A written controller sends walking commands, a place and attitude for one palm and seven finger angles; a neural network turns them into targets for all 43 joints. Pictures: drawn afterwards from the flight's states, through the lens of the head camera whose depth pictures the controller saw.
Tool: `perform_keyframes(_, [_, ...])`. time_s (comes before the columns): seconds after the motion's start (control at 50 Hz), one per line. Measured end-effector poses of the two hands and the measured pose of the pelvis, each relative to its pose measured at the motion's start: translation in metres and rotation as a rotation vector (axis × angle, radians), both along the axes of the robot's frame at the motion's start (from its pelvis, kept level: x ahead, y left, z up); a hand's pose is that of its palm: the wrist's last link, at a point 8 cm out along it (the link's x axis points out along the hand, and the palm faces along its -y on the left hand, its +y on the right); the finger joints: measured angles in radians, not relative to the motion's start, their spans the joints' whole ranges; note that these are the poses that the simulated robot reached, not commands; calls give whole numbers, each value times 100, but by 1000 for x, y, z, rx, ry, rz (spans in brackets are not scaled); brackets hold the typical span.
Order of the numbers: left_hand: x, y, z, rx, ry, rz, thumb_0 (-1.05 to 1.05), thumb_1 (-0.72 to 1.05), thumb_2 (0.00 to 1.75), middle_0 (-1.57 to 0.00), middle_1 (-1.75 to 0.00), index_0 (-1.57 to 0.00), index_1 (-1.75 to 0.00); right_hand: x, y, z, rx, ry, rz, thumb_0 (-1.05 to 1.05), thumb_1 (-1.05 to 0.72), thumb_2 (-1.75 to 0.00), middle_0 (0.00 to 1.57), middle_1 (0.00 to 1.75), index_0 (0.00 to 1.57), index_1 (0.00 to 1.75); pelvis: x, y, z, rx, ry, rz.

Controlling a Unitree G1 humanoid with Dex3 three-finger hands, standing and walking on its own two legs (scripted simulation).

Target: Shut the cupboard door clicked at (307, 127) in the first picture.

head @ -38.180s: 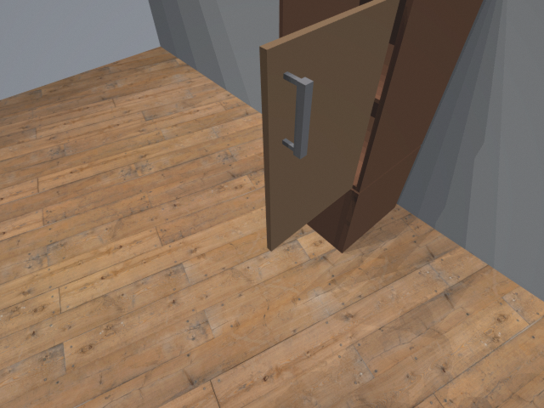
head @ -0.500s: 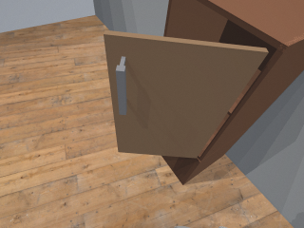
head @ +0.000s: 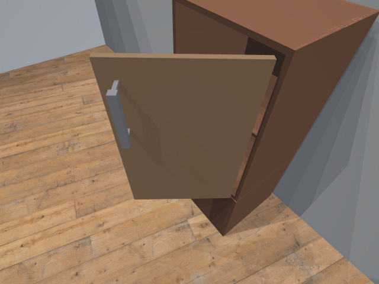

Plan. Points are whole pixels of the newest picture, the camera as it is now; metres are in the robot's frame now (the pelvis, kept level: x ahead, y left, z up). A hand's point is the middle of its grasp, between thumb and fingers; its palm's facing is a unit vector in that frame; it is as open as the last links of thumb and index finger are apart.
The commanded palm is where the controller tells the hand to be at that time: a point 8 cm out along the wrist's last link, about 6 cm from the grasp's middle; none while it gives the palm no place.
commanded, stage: come to a stop and stand still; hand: left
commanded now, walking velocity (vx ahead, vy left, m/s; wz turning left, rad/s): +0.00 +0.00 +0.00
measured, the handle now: (121, 116) +0.45 +0.17 +0.11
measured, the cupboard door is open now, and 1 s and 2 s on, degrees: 54 54 54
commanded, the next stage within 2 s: look again from close up in 0.14 s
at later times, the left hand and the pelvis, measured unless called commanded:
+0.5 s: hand out of the picture +0.02 +0.19 -0.18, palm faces +0.01 -0.98 -0.21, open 7.4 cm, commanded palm none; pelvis +0.03 +0.02 -0.01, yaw +0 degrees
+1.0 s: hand (90, 260) +0.19 +0.22 -0.06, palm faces +0.23 -0.95 -0.20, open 7.3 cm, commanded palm +0.13 +0.26 -0.06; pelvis +0.03 +0.01 -0.02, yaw +1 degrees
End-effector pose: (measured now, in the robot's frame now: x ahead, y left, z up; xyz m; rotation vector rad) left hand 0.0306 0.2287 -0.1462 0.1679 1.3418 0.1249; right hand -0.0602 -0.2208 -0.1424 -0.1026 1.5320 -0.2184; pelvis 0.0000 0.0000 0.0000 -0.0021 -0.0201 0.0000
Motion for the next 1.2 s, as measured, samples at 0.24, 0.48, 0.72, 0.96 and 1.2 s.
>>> perform_keyframes(0.24, [-29, -15, -4, -40, 98, 47, 1, 91, 90, -20, -30, -20, -30, 38, 15, -1, 23, -43, 25, 1, -90, -90, 20, 30, 20, 30, 12, 2, 1, 2, 8, 0])
perform_keyframes(0.48, [-15, 9, -4, 12, 43, 26, 1, 90, 90, -21, -30, -20, -30, 109, 12, -13, -4, -240, 93, 2, -93, -90, 20, 30, 20, 30, 24, 21, -10, -1, 11, -6])
perform_keyframes(0.72, [19, 35, 5, 67, -14, -11, 0, 90, 90, -20, -30, -20, -30, 135, 14, -8, 5, -276, 117, 1, -92, -90, 20, 30, 20, 30, 32, 21, -7, 17, 15, -19])
perform_keyframes(0.96, [94, 41, 62, 100, -502, 76, 2, 90, 90, -21, -30, -21, -30, 145, -4, 9, -91, -483, 103, 1, -90, -90, 20, 30, 21, 30, 28, 16, -13, 22, 27, -7])
perform_keyframes(1.2, [129, 19, 123, -94, -1350, -122, 0, 90, 90, -35, -46, -35, -45, 239, -35, 17, -113, -973, 242, 1, -90, -90, 20, 30, 20, 30, -15, -8, -74, 20, 206, 14])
